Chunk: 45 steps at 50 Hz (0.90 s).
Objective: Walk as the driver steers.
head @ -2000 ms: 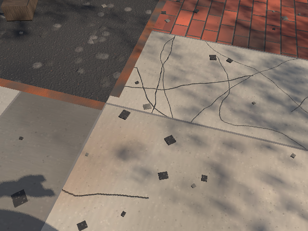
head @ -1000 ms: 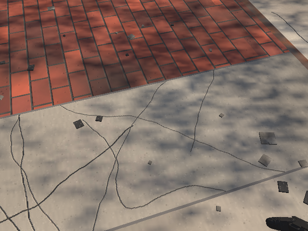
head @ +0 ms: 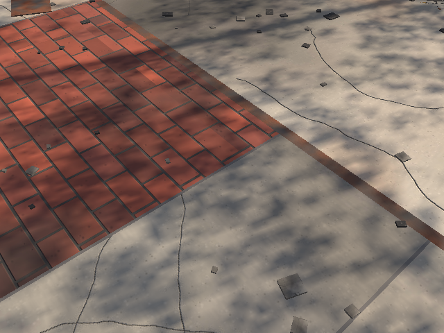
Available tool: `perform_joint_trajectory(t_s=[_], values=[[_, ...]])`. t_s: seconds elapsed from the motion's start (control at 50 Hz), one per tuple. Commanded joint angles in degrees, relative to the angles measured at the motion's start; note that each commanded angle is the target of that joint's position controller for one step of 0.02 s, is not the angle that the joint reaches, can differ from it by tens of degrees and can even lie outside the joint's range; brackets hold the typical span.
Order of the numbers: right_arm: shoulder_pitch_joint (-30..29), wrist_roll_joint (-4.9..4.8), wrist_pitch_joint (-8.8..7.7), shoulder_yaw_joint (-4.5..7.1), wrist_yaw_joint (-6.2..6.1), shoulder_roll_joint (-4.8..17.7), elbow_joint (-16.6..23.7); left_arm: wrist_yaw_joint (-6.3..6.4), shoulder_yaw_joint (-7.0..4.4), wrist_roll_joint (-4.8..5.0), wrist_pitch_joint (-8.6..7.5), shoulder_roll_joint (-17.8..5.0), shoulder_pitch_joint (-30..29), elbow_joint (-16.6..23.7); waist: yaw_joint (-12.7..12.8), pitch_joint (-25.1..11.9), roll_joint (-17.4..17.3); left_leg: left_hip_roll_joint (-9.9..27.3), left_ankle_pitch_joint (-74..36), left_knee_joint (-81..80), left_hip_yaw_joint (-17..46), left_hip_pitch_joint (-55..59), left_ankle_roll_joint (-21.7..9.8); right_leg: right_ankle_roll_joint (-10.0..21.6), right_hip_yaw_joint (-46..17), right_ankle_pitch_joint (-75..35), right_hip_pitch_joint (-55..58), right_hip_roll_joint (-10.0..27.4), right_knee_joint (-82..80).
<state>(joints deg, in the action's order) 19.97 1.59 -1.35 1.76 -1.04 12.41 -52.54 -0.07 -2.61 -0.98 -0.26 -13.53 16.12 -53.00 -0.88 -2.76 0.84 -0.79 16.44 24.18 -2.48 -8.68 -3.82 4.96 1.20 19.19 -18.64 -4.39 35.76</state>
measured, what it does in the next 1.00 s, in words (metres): walks ahead, turning left: right foot, then left foot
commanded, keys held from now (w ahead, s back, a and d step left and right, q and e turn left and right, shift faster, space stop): w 0.22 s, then w+q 0.42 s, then q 0.36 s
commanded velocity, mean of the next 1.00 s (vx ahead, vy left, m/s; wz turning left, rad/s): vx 0.37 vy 0.00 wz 0.32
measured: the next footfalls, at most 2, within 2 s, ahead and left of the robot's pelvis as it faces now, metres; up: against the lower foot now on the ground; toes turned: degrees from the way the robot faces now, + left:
right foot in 0.36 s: +0.30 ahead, -0.13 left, +0.00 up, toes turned -1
left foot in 0.86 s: +0.52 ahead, +0.09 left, +0.00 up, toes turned +22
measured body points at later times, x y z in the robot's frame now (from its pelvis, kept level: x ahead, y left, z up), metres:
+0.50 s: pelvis +0.21 -0.05 +0.00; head +0.24 -0.06 +0.44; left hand +0.32 +0.21 -0.12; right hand +0.21 -0.30 -0.16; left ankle +0.10 +0.08 -0.66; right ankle +0.25 -0.13 -0.74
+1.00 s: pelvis +0.41 +0.00 -0.02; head +0.46 +0.03 +0.43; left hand +0.39 +0.27 -0.16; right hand +0.62 -0.20 -0.14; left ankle +0.49 +0.07 -0.74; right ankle +0.38 -0.15 -0.64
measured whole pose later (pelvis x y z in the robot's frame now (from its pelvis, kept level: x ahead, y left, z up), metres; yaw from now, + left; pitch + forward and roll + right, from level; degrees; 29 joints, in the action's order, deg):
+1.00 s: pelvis +0.41 +0.00 -0.02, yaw +22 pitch +0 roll +0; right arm 8.2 0.3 0.1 4.1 0.1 14.0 -48.3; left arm 1.8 -2.9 -1.5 -1.6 -12.3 12.0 -50.3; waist 0.3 6.5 0.7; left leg -6.0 7.3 30.4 -4.0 -23.5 -8.0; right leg -1.4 1.6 26.2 -25.5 2.6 72.7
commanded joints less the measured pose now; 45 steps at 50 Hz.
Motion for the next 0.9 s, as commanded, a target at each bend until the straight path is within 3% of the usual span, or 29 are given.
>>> perform_joint_trajectory(t_s=[0.02,0.06,0.1,0.18,0.26,0.3,0.32,0.34,0.36,0.38,0.4,0.42,0.44,0.46,0.48,0.5,0.56,0.64,0.7,0.74,0.78,0.82,0.84,0.86,0.88,0.9], values=[[3.54,-0.72,-1.49,2.14,0.04,8.28,-0.18,-1.28,-1.29,-0.78,-2.31,-5.40,-6.88,5.35,0.32,12.19,-6.27,18.92,18.40,-21.41,25.49,7.30,-8.04,-1.22,-3.49,-1.70,-23.53,4.51,11.12],[2.87,-1.05,-2.43,1.97,0.19,7.05,-0.42,-1.95,-1.53,-1.44,-2.22,-5.43,-5.42,3.65,0.89,9.42,-6.55,14.63,7.10,-20.50,17.30,9.31,-6.13,-2.65,-1.46,-5.82,-22.03,5.12,14.39],[5.80,-1.03,-3.13,1.79,0.42,5.96,-2.07,-2.06,-1.16,-1.39,-2.07,-3.60,-7.64,4.00,-0.06,8.34,-6.12,13.09,-1.74,-19.30,13.09,10.48,-6.09,-3.65,0.01,-8.63,-22.62,5.86,15.13],[9.62,-0.62,-3.47,1.76,0.53,5.84,-4.30,-2.08,-0.33,-1.09,-1.90,-1.78,-15.71,6.32,-2.68,9.62,-6.94,12.02,-13.81,-17.64,8.91,9.86,-6.56,-5.08,2.57,-11.80,-21.89,6.68,8.33],[11.60,-0.38,-3.53,1.88,0.38,7.01,-5.75,-2.14,0.04,-0.64,-2.23,-1.93,-20.41,8.23,-3.83,10.22,-8.01,12.78,-24.10,-14.16,8.39,9.14,-6.69,-3.80,4.17,-10.58,-15.73,5.52,0.35],[9.99,-0.35,-3.37,2.18,0.29,8.28,-5.73,-1.79,-0.20,-0.47,-2.58,-2.86,-18.35,8.23,-2.07,9.41,-8.42,13.83,-29.81,-11.04,9.44,8.29,-6.22,-2.37,4.25,-8.51,-10.01,4.41,-2.12],[8.39,-0.41,-3.36,2.28,0.33,8.83,-5.50,-1.43,-0.58,-0.30,-2.89,-3.56,-14.60,7.29,0.12,8.01,-8.34,13.76,-35.83,-7.68,9.45,7.12,-5.47,-1.58,4.21,-8.05,-4.02,3.19,-4.10],[6.70,-0.80,-3.34,2.33,0.46,9.16,-5.31,-0.88,-1.24,-0.32,-3.42,-4.63,-7.31,4.95,3.79,4.69,-6.64,12.02,-41.10,-0.10,7.77,5.11,-4.29,-0.60,4.48,-9.99,5.95,1.87,-8.10],[5.97,-1.20,-3.45,2.05,0.68,8.32,-4.83,-0.06,-2.39,-1.10,-4.26,-7.51,2.25,2.11,7.51,-1.44,-3.81,8.77,-36.39,11.46,5.44,-1.46,-2.96,0.84,1.44,-10.31,20.37,4.75,-9.21],[7.18,-2.66,-3.50,0.77,1.17,3.37,-1.99,0.87,-3.96,-2.62,-4.67,-13.78,11.35,1.50,9.76,-10.90,6.20,3.06,-14.19,30.72,1.81,-17.20,-0.48,4.70,-19.38,3.34,37.34,22.02,-13.03],[10.21,-2.48,-3.00,1.08,0.67,2.77,-1.95,0.58,-4.32,-2.09,-3.94,-16.03,11.76,1.26,7.92,-15.07,12.16,-1.98,14.62,42.76,2.98,-24.62,-0.83,8.28,-37.60,5.88,36.96,31.46,-21.22],[6.20,-1.32,-2.32,2.38,0.50,6.50,-2.21,0.44,-3.33,-1.10,-3.57,-11.59,6.09,1.88,5.80,-7.06,4.97,2.17,10.02,46.91,6.52,-26.26,-2.02,7.02,-32.55,10.02,28.59,28.45,-21.77],[3.87,-1.09,-2.44,2.26,1.04,5.11,-1.81,0.28,-2.26,-0.67,-3.86,-7.47,0.41,2.86,3.78,0.03,2.93,4.31,4.54,45.42,6.36,-26.13,-2.27,5.50,-24.42,7.03,20.16,25.76,-23.78],[3.17,-1.00,-2.30,2.21,1.38,3.65,-1.98,0.22,-1.64,-0.58,-4.25,-5.17,-2.59,3.22,2.28,2.96,3.27,5.66,1.64,43.30,5.87,-24.60,-2.17,3.90,-17.89,1.95,15.24,23.08,-25.60],[3.18,-0.26,-1.67,2.45,1.74,3.50,-2.05,0.45,-1.23,-0.36,-4.65,-3.80,-3.10,2.83,1.16,4.62,4.47,6.42,0.50,42.05,5.44,-23.22,-1.74,2.80,-12.93,-2.60,11.94,21.11,-26.54],[3.55,0.11,-0.92,2.49,2.23,2.83,-2.12,0.66,-0.95,-0.25,-5.05,-2.84,-2.86,2.29,0.20,4.97,4.82,6.74,-0.43,41.55,5.07,-22.27,-1.26,2.24,-9.19,-5.93,10.44,19.86,-27.18],[-0.53,0.15,0.43,2.65,3.13,1.75,-0.11,0.93,-1.00,0.24,-6.52,-2.99,0.58,0.58,-0.53,5.78,3.96,7.16,-4.52,40.51,3.96,-26.07,-0.36,2.91,-3.10,-13.38,11.09,19.57,-28.63],[-9.08,0.14,0.85,2.34,3.95,1.53,3.32,1.11,-0.85,-0.12,-6.88,-2.77,3.40,-0.72,0.08,7.98,2.92,7.37,-12.36,33.06,2.42,-31.68,0.70,3.35,3.45,-18.82,12.52,18.60,-29.26],[-14.85,0.25,0.39,1.27,4.37,0.10,5.69,1.51,-0.69,0.21,-6.82,-3.54,3.08,-1.00,0.21,9.43,2.71,5.09,-17.75,19.31,-2.30,-24.98,0.71,2.48,10.56,-36.78,10.44,16.93,-25.48],[-16.56,0.49,0.32,1.04,4.49,0.51,6.56,1.89,-0.96,0.32,-6.46,-5.03,5.04,-1.67,1.02,8.10,3.14,3.24,-18.24,14.91,-5.09,-21.58,-0.19,1.90,12.22,-44.46,13.36,17.55,-22.20],[-14.46,0.97,0.24,1.35,4.34,1.89,6.46,2.42,-1.34,0.39,-5.74,-6.20,5.27,-1.81,0.15,5.99,4.41,1.05,-14.91,12.96,-6.07,-18.50,-1.81,1.10,13.13,-53.53,17.20,18.13,-15.93],[-8.34,1.29,-0.14,2.16,3.90,3.91,5.12,2.92,-2.02,0.44,-4.57,-7.67,4.62,-1.40,-2.09,2.27,5.16,-2.12,-9.92,10.80,-6.56,-12.39,-4.11,0.60,13.23,-59.98,19.27,18.37,-4.43],[-3.18,1.51,-0.78,2.87,3.48,5.26,3.71,2.85,-2.24,0.59,-3.92,-8.05,4.19,-0.98,-4.15,-0.95,3.98,-3.35,-11.85,6.43,-5.66,-6.19,-5.45,-0.25,13.05,-54.90,18.13,18.03,5.57],[1.57,2.02,-1.63,3.99,2.63,8.47,2.58,2.46,-2.39,0.96,-3.62,-8.19,4.26,-0.38,-6.90,-4.32,-0.62,-0.37,-24.48,0.77,-1.17,2.66,-7.57,-2.63,13.71,-39.27,12.17,15.34,20.64],[-0.43,1.74,-1.66,5.50,2.05,15.25,3.37,1.96,-1.23,0.47,-3.36,-1.57,10.48,1.87,-0.45,-9.78,-12.65,17.31,-65.26,11.13,17.55,19.73,-14.10,-5.13,12.44,17.77,-7.02,7.33,39.95],[3.20,-0.98,-0.58,6.19,1.85,17.29,4.76,1.92,-1.46,0.81,-2.50,-3.99,9.89,3.30,-3.70,-19.38,-9.05,23.79,-63.28,4.98,32.92,24.60,-22.66,-6.39,1.12,19.69,-14.48,2.39,50.03]])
